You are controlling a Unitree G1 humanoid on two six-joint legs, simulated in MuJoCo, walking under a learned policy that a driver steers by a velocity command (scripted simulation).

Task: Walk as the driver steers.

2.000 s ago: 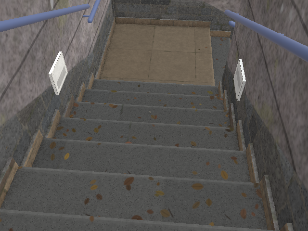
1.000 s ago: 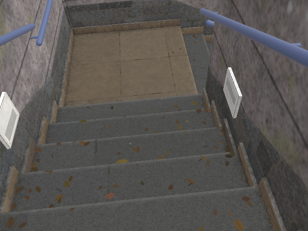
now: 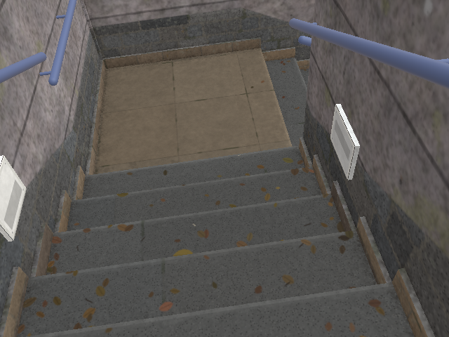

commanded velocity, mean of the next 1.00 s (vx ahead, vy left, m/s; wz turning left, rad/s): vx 0.00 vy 0.00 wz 0.00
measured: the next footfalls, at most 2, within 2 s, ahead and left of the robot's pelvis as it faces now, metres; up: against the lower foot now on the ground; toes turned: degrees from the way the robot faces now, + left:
left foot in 0.28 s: +0.14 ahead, +0.18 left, -0.15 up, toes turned -5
right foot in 1.78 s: +0.27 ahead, -0.11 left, -0.15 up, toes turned -2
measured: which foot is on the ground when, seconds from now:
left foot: up 0.00-0.26, down 0.28-1.00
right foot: down 0.00-1.00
